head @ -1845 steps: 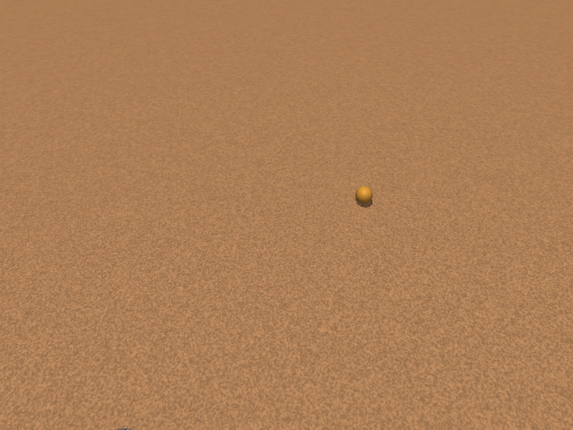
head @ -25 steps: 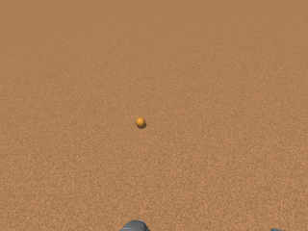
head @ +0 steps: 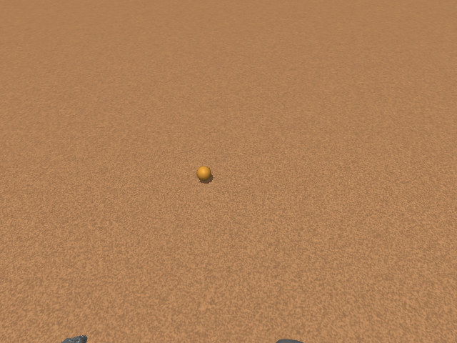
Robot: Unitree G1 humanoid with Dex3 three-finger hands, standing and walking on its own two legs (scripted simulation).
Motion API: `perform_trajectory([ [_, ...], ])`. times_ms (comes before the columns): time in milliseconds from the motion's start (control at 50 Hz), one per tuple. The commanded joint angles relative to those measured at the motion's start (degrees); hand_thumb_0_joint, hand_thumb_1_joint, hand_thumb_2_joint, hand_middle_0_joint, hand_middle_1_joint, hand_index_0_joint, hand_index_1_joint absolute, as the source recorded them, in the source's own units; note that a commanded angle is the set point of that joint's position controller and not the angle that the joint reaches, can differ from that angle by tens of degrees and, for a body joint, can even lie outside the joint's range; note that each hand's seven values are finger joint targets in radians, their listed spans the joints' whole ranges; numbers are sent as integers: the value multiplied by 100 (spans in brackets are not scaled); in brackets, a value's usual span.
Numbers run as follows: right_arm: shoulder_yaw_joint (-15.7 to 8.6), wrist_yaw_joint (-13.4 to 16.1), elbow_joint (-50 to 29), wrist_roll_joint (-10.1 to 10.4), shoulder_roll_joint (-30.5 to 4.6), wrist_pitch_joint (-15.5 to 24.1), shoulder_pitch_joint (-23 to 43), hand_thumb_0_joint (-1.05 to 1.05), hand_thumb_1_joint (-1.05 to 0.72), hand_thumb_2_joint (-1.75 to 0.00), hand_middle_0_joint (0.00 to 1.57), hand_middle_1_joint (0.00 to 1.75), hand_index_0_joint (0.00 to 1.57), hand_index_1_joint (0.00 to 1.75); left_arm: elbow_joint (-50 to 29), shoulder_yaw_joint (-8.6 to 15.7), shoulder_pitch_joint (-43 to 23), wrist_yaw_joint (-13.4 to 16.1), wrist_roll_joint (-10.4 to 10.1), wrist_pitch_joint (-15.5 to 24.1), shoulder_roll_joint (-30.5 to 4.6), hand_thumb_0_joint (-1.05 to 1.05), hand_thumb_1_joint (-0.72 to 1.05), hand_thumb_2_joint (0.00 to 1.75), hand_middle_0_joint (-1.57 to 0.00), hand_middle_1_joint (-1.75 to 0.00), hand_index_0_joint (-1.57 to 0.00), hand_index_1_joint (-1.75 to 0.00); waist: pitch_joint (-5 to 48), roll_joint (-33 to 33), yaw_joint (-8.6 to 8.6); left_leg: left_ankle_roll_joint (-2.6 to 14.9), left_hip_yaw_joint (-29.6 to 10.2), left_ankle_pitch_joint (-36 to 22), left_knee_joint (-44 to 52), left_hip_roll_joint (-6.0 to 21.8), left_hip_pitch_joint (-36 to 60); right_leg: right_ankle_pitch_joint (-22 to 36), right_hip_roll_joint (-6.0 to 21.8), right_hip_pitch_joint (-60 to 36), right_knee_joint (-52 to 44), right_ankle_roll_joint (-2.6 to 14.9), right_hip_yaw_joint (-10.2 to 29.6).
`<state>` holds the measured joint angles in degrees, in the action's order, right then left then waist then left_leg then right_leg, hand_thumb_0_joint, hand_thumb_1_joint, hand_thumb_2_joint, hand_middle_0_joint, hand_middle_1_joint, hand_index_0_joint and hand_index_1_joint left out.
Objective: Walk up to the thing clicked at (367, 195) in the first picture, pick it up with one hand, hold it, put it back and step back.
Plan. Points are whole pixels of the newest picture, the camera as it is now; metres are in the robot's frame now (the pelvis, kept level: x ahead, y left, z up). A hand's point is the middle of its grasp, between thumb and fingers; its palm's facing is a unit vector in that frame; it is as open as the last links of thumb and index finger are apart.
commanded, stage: step back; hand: left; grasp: from above
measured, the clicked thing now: (204, 173) +1.04 +0.20 -0.72
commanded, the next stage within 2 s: stand in 0.30 s
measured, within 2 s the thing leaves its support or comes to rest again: neither
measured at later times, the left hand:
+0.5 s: hand out of the picture +0.11 +0.30 -0.15, palm faces +0.05 -0.93 -0.36, open 7.4 cm
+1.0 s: hand out of the picture +0.10 +0.28 -0.13, palm faces +0.02 -0.93 -0.36, open 7.4 cm
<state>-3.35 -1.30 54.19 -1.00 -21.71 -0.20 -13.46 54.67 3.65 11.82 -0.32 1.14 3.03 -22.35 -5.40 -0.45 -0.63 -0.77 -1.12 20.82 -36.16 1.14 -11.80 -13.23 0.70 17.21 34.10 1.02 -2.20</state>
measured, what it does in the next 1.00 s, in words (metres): steps on the spot: left foot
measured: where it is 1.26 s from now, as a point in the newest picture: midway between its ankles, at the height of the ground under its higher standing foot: outside the picture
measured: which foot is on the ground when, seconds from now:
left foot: down 0.00-0.00, up 0.02-0.28, down 0.30-1.00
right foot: down 0.00-1.00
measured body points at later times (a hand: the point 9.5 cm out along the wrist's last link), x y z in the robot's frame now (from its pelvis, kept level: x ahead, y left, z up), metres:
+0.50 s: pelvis +0.04 +0.03 +0.01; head +0.06 +0.04 +0.46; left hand +0.11 +0.35 -0.12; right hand +0.13 -0.27 -0.12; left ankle +0.03 +0.16 -0.72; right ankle +0.06 -0.11 -0.72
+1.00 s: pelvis +0.03 +0.02 +0.02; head +0.04 +0.01 +0.47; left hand +0.10 +0.33 -0.10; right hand +0.14 -0.28 -0.11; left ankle +0.03 +0.16 -0.72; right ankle +0.06 -0.11 -0.72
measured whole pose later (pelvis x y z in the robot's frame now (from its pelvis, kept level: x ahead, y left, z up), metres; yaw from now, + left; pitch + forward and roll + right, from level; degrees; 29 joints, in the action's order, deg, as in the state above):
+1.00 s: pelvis +0.03 +0.02 +0.02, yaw +3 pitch -4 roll +0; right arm -0.4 -0.7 64.6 -0.1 -20.5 0.5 -3.5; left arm 65.7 -0.2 4.4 -0.6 0.7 1.3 -20.4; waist -4.2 -0.8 0.2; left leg -2.3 -1.2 10.3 -19.3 2.0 -5.4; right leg -9.4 1.5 7.2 20.3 -0.9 -1.2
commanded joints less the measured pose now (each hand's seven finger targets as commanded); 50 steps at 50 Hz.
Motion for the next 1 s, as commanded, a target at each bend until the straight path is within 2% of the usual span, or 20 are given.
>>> perform_trajectory([
  [0, -39, 180, -497, 53, -564, -29, 144, 0, -90, -90, 20, 30, 20, 30, -234, 448, 200, 230, 93, 145, -1754, 0, 90, 90, -20, -30, -20, -30, 587, 686, 279, 155, -614, 1231, -1504, -304, -1468, -1405, 2148, -708, -2108, 770, 3085],
  [20, -214, 202, -293, 25, -1031, -91, 13, 0, -90, -90, 20, 30, 20, 30, -352, 443, -339, 216, 96, 116, -1845, 0, 90, 90, -20, -30, -20, -30, 279, 489, 177, 146, -735, 1380, -1885, -87, -1053, -2402, 2329, 123, -2222, 1224, 3263],
  [40, -263, 193, -174, 3, -1150, -99, -81, 0, -90, -90, 20, 30, 20, 30, -410, 420, -554, 212, 96, 104, -1723, 0, 90, 90, -20, -30, -20, -30, 7, 474, 101, 114, -741, 1205, -1889, 64, -1013, -2366, 2214, 358, -2149, 1298, 3075],
  [80, -222, 156, -69, 14, -1106, -60, -41, 0, -90, -90, 20, 30, 20, 30, -396, 341, -523, 207, 54, 129, -1459, 0, 90, 90, -20, -30, -20, -30, 37, 439, 85, 142, -764, 826, -1740, 27, -1210, -1396, 1698, 37, -1865, 995, 2186],
  [100, -217, 143, -40, -5, -1126, -56, -38, 0, -90, -90, 20, 30, 20, 30, -328, 375, -432, 204, 56, 129, -1509, 0, 90, 90, -20, -30, -20, -30, 133, 557, 145, 119, -706, 770, -1804, -29, -1265, -943, 1634, -78, -1701, 944, 1958],
  [200, -179, 130, 19, -55, -968, 15, 64, 0, -90, -90, 20, 30, 20, 30, -262, 359, -477, 201, 24, 93, -1466, 0, 90, 90, -20, -30, -20, -30, 557, 951, 175, 30, -33, 714, -557, 82, -851, 847, 1521, -458, -1052, 942, 1204],
  [240, -204, 127, 136, -74, -943, 61, -143, 0, -90, -90, 20, 30, 20, 30, -284, 333, -670, 194, -23, 28, -1473, 0, 90, 90, -20, -30, -20, -30, 780, 984, 2, 57, 293, -32, 481, -60, -230, 1331, 1365, -373, -479, 788, 883],
  [260, -233, 148, 246, -90, -965, 85, -251, 0, -90, -90, 20, 30, 20, 30, -291, 295, -748, 191, -50, -14, -1361, 0, 90, 90, -20, -30, -20, -30, 831, 759, -79, 79, 318, -705, 1010, -139, 57, 1528, 1197, -304, -103, 589, 690],
  [280, -197, 174, 148, -50, -1094, 242, -175, 0, -90, -90, 20, 30, 20, 30, -211, 143, -564, 141, -138, -43, -949, 0, 90, 90, -20, -30, -20, -30, 947, 604, -48, 164, -666, -2018, 1535, 473, 687, 1404, 640, -9, 268, 163, 343],
  [300, -248, 188, 72, -115, -1490, 330, 101, 0, -90, -90, 20, 30, 20, 30, -214, 36, -393, 128, -202, -97, -558, 0, 90, 90, -20, -30, -20, -30, 919, -364, 155, 490, -1841, -2495, 1706, 1354, 806, 150, 118, 491, 641, -109, 33],
  [320, -256, 196, 27, -91, -1797, 360, 433, 0, -90, -90, 20, 30, 20, 30, -199, 69, -563, 167, -207, -161, -841, 0, 90, 90, -20, -30, -20, -30, 839, -534, 136, 993, -2137, -2043, 1681, 1657, 185, -1377, 117, 221, 514, -76, 243],
  [340, -215, 181, 113, -78, -1691, 370, 789, 0, -90, -90, 20, 30, 20, 30, -78, 78, -603, 144, -212, -162, -896, 0, 90, 90, -20, -30, -20, -30, 624, -595, 298, 1066, -2045, -1751, 1592, 1566, -533, -1211, 296, -476, 346, -97, 431],
  [360, -160, 159, 116, -43, -1413, 343, 971, 0, -90, -90, 20, 30, 20, 30, 44, 75, -658, 105, -165, -145, -929, 0, 90, 90, -20, -30, -20, -30, 405, -409, 319, 848, -1349, -1540, 1594, 1200, -572, -956, 277, -584, -146, -77, 408],
  [400, -63, 195, 98, 26, -1139, 325, 926, 0, -90, -90, 20, 30, 20, 30, 187, 39, -553, 62, -129, -101, -932, 0, 90, 90, -20, -30, -20, -30, 761, -350, 240, 384, -665, -2671, 1188, 778, 132, 1011, 463, -898, -561, -5, 442],
  [420, -38, 199, 190, 57, -1118, 340, 758, 0, -90, -90, 20, 30, 20, 30, 234, 26, -512, 74, -135, -90, -982, 0, 90, 90, -20, -30, -20, -30, 990, -462, 198, 248, -615, -3020, 1059, 692, 268, 1522, 537, -1103, -607, 35, 553],
  [480, -30, 202, 322, 84, -1202, 302, 852, 0, -90, -90, 20, 30, 20, 30, 338, -39, -785, 52, -118, -112, -1052, 0, 90, 90, -20, -30, -20, -30, 759, -532, 97, 271, -598, -1876, 1618, 643, 10, 1150, 524, -1148, -800, 39, 589],
  [580, 15, 201, 473, 94, -1096, 286, 920, 0, -90, -90, 20, 30, 20, 30, 547, -122, -825, 54, -91, -100, -1046, 0, 90, 90, -20, -30, -20, -30, 899, -89, 67, 202, -468, -2674, 1571, 673, 570, 1669, 594, -1241, -1107, 16, 540],
  [640, 36, 195, 520, 105, -1082, 270, 1064, 0, -90, -90, 20, 30, 20, 30, 631, -142, -854, 62, -99, -77, -1019, 0, 90, 90, -20, -30, -20, -30, 925, -55, 69, 196, -383, -2768, 1560, 658, 733, 1940, 655, -1250, -1268, -17, 559],
  [680, 40, 182, 557, 107, -1043, 238, 1110, 0, -90, -90, 20, 30, 20, 30, 674, -142, -950, 63, -101, -77, -1055, 0, 90, 90, -20, -30, -20, -30, 807, 59, 34, 164, -349, -2278, 1673, 614, 714, 1582, 659, -1132, -1421, -30, 600],
  [980, 93, 118, 732, 69, -1041, 209, 1249, 0, -90, -90, 20, 30, 20, 30, 801, -122, -1053, 47, -67, -61, -1069, 0, 90, 90, -20, -30, -20, -30, 666, 107, 72, 96, -349, -1382, 2054, 604, 484, 782, 678, -1163, -1837, -63, 635],
])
